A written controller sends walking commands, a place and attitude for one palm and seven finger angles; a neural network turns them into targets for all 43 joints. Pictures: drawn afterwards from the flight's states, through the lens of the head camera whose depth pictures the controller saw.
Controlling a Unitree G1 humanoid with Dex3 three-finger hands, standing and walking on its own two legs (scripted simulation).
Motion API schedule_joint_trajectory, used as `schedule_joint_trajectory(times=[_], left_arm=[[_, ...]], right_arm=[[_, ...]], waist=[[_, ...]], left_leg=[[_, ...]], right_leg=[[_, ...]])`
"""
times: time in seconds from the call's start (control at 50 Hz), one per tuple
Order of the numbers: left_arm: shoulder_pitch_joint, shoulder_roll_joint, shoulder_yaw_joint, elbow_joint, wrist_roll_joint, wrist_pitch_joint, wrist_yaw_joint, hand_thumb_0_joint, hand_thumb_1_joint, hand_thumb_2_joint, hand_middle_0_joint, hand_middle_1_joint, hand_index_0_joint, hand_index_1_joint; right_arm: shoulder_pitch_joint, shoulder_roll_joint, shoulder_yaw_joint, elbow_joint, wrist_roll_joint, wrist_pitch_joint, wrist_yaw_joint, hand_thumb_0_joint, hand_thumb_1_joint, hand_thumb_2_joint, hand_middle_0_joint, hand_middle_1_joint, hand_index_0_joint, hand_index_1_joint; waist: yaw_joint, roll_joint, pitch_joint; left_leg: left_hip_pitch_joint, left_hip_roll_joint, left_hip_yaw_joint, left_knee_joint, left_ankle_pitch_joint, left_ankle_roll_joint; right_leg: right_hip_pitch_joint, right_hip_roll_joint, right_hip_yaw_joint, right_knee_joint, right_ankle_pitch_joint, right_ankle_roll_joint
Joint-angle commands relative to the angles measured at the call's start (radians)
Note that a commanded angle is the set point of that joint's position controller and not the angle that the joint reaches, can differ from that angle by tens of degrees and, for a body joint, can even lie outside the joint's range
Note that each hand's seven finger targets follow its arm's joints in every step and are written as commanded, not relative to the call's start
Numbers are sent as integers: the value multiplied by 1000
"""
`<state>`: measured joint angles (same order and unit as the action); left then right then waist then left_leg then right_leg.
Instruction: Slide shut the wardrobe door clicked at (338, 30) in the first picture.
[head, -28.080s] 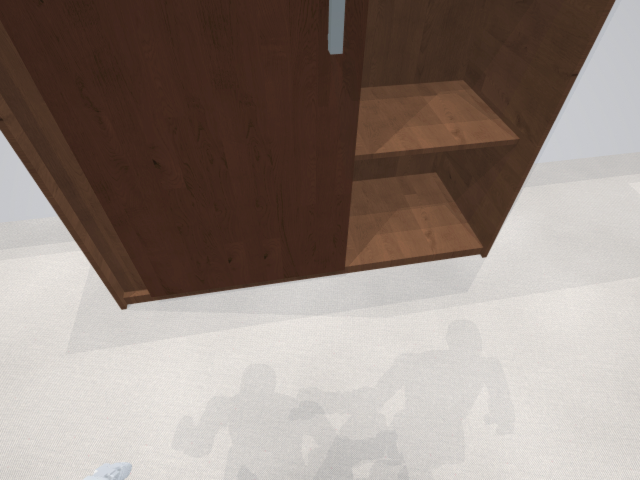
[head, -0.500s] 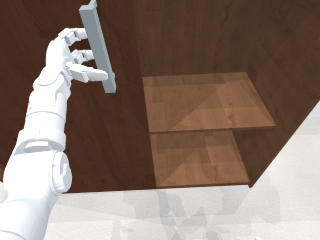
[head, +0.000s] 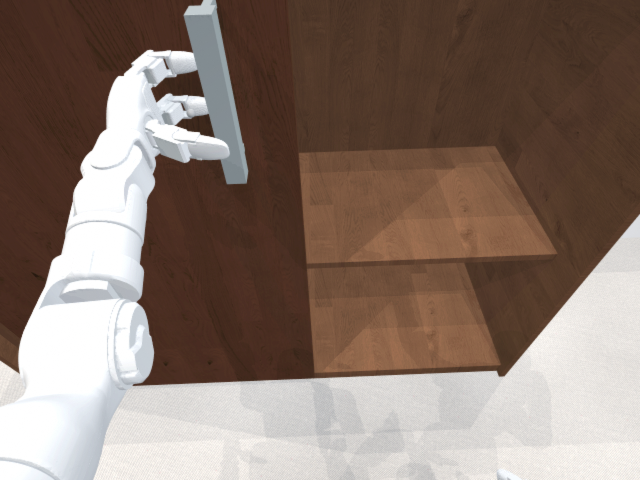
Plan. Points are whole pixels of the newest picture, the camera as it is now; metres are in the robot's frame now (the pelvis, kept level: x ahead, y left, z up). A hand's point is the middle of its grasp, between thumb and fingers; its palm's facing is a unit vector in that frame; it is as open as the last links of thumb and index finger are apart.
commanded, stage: slide the fingers in behind the handle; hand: left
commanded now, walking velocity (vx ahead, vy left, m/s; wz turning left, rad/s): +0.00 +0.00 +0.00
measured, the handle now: (224, 98) +0.51 +0.11 +0.24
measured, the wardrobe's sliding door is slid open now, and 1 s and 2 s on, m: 0.60 0.60 0.60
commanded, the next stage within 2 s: move the hooked fingers beside the handle in 0.04 s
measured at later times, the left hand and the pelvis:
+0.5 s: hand (191, 116) +0.47 +0.15 +0.24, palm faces +0.04 -1.00 +0.01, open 13.6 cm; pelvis +0.00 +0.00 +0.00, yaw +1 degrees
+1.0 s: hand (190, 116) +0.47 +0.15 +0.24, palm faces +0.03 -1.00 +0.00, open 13.6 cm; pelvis +0.00 -0.01 +0.00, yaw +1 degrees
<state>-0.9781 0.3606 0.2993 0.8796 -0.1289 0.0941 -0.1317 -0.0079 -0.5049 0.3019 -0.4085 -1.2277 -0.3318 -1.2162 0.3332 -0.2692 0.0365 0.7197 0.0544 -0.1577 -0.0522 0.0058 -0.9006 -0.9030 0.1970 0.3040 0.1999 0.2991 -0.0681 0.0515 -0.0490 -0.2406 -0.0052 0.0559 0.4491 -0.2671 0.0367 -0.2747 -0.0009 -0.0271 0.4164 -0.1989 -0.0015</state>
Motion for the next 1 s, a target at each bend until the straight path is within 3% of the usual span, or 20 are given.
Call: schedule_joint_trajectory(times=[0.0, 0.04, 0.12, 0.16, 0.2, 0.24, 0.3, 0.36, 0.4, 0.5, 0.52, 0.56, 0.6, 0.62, 0.64, 0.7, 0.74, 0.76, 0.94, 0.98], left_arm=[[-433, 214, 29, -230, -14, -47, 31, 0, -500, 300, -300, -1200, -300, -1200], [-486, 181, -4, -234, -19, -38, 34, 0, -500, 300, -300, -1200, -300, -1200], [-549, 133, -42, -320, -18, -41, 50, 0, -500, 300, -300, -1200, -300, -1200], [-543, 161, -18, -298, -11, -33, 61, 0, -500, 300, -300, -1200, -300, -1200], [-526, 167, -14, -307, -11, -27, 66, 0, -500, 300, -300, -1200, -300, -1200], [-562, 120, -47, -300, -14, -22, 63, 0, -500, 300, -300, -1200, -300, -1200], [-515, 187, 7, -273, -8, -19, 66, 0, -500, 300, -300, -1200, -300, -1200], [-558, 140, -30, -249, -10, -14, 56, 0, -500, 300, -300, -1200, -300, -1200], [-547, 163, -19, -216, -5, -16, 57, 0, -500, 300, -300, -1200, -300, -1200], [-541, 170, -16, -239, -6, -36, 46, 0, -500, 300, -300, -1200, -300, -1200], [-534, 198, 6, -250, -7, -41, 46, 0, -500, 300, -300, -1200, -300, -1200], [-540, 168, -16, -279, -11, -45, 38, 0, -500, 300, -300, -1200, -300, -1200], [-503, 214, 14, -240, -14, -44, 34, 0, -500, 300, -300, -1200, -300, -1200], [-527, 202, 3, -246, -17, -44, 31, 0, -500, 300, -300, -1200, -300, -1200], [-548, 215, 9, -238, -15, -44, 30, 0, -500, 300, -300, -1200, -300, -1200], [-519, 245, 23, -232, -5, -45, 25, 0, -500, 300, -300, -1200, -300, -1200], [-541, 227, 9, -224, -8, -44, 21, 0, -500, 300, -300, -1200, -300, -1200], [-535, 247, 23, -202, -8, -41, 20, 0, -500, 300, -300, -1200, -300, -1200], [-558, 290, 43, -148, -1, -62, 2, 0, -500, 300, -300, -1200, -300, -1200], [-529, 334, 81, -123, -6, -64, -5, 0, -500, 300, -300, -1200, -300, -1200]], right_arm=[[-17, -134, -52, -120, 5, -42, -6, 0, -900, -900, 200, 300, 200, 300], [-18, -134, -50, -113, 7, -43, -7, 0, -900, -900, 200, 300, 200, 300], [-31, -127, -51, -113, 4, -54, -8, 0, -900, -900, 200, 300, 200, 300], [-15, -131, -52, -98, 2, -55, -9, 0, -900, -900, 200, 300, 200, 300], [-20, -132, -52, -100, 1, -51, -10, 0, -900, -900, 200, 300, 200, 300], [-18, -128, -50, -91, -1, -57, -10, 0, -900, -900, 200, 300, 200, 300], [-13, -136, -52, -91, -3, -48, -12, 0, -900, -900, 200, 300, 200, 300], [-16, -129, -48, -88, 0, -49, -14, 0, -900, -900, 200, 300, 200, 300], [-10, -133, -47, -81, -2, -42, -15, 0, -900, -900, 200, 300, 200, 300], [-15, -128, -46, -94, -3, -45, -14, 0, -900, -900, 200, 300, 200, 300], [-11, -130, -45, -98, -3, -44, -15, 0, -900, -900, 200, 300, 200, 300], [-22, -125, -46, -105, 0, -45, -13, 0, -900, -900, 200, 300, 200, 300], [-18, -134, -46, -103, 0, -38, -17, 0, -900, -900, 200, 300, 200, 300], [-26, -132, -42, -106, 4, -38, -17, 0, -900, -900, 200, 300, 200, 300], [-21, -134, -44, -102, 4, -40, -19, 0, -900, -900, 200, 300, 200, 300], [-23, -135, -43, -108, 4, -37, -19, 0, -900, -900, 200, 300, 200, 300], [-20, -132, -41, -106, 5, -42, -20, 0, -900, -900, 200, 300, 200, 300], [-11, -137, -43, -102, 6, -42, -21, 0, -900, -900, 200, 300, 200, 300], [18, -144, -46, -98, 5, -45, -22, 0, -900, -900, 200, 300, 200, 300], [22, -148, -47, -99, 6, -44, -24, 0, -900, -900, 200, 300, 200, 300]], waist=[[17, -59, -268], [-3, -73, -239], [-11, 6, -274], [-8, -31, -282], [3, -18, -298], [-15, -30, -283], [6, -61, -302], [-15, -64, -258], [-11, -57, -245], [-2, -25, -290], [-1, -52, -307], [-5, -40, -325], [5, -89, -290], [-3, -59, -271], [-11, -84, -265], [5, -20, -271], [-8, -23, -254], [-11, -66, -253], [-18, -48, -281], [-12, -100, -288]], left_leg=[[109, 30, -66, -46, 258, -1], [106, 32, -69, -53, 225, -1], [168, 33, -79, -44, 261, -6], [163, 34, -84, -42, 278, -8], [166, 33, -82, -43, 295, -11], [171, 32, -83, -40, 298, -10], [154, 30, -81, -37, 316, -8], [138, 27, -75, -35, 288, -3], [127, 25, -72, -36, 273, -3], [141, 21, -70, -27, 297, -4], [143, 21, -77, -28, 311, -3], [159, 19, -66, -23, 322, 0], [122, 22, -68, -31, 300, 1], [119, 19, -65, -36, 270, 3], [115, 19, -66, -36, 257, 5], [113, 17, -62, -38, 251, 1], [109, 16, -61, -37, 227, 4], [96, 16, -62, -36, 219, 8], [72, 9, -53, -29, 190, 10], [52, 9, -47, -24, 194, 14]], right_leg=[[99, 9, -1, -27, 198, -31], [69, 12, -1, -37, 172, -26], [48, 12, 2, -33, 176, -30], [54, 14, -2, -29, 189, -31], [71, 12, -6, -25, 194, -33], [54, 13, -6, -28, 208, -30], [91, 11, -9, -20, 225, -33], [61, 12, -4, -25, 220, -28], [61, 8, -7, -28, 202, -29], [88, 5, -2, -20, 234, -32], [103, 8, -3, -16, 252, -32], [109, 8, 3, -17, 274, -29], [124, 7, -3, -21, 257, -29], [108, 8, 2, -27, 239, -28], [102, 8, 3, -30, 230, -25], [112, 3, 5, -31, 216, -30], [90, 6, 8, -39, 203, -26], [95, 7, 9, -40, 200, -24], [103, 3, 19, -40, 190, -19], [128, 4, 22, -39, 207, -15]])
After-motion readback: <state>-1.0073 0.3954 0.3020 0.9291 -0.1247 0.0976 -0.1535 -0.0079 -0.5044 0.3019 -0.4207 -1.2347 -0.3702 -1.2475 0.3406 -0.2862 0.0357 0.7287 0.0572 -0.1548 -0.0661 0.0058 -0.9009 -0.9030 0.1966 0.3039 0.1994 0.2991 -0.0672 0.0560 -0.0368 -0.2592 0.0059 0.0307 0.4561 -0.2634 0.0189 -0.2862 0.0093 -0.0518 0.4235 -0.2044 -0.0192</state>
